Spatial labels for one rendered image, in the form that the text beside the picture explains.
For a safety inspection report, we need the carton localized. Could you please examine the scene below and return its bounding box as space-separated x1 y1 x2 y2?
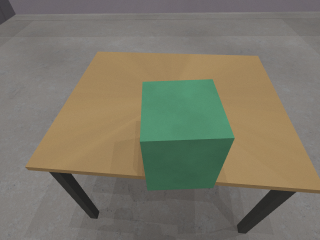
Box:
140 79 235 191

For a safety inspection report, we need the table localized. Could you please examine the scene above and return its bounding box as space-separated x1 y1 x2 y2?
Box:
25 51 320 234

